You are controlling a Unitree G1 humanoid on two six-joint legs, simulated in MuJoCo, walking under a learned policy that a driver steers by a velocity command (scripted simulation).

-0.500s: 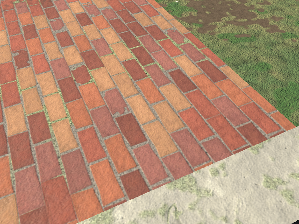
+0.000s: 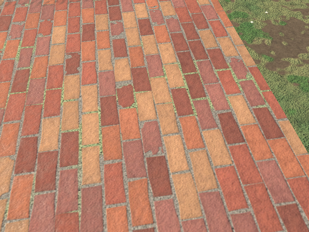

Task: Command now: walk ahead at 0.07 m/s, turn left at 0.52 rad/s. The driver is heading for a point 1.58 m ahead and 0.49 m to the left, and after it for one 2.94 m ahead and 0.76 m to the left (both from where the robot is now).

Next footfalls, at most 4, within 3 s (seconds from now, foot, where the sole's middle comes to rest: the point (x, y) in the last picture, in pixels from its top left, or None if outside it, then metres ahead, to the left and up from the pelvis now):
0.26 left None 0.11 0.13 -0.73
0.58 right None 0.19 -0.07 -0.73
0.86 left None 0.10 0.14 -0.73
2.60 right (136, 215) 0.54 0.14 -0.73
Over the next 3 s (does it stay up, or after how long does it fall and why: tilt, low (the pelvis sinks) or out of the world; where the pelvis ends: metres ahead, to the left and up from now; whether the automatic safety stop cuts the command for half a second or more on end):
stays up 0.55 0.26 0.05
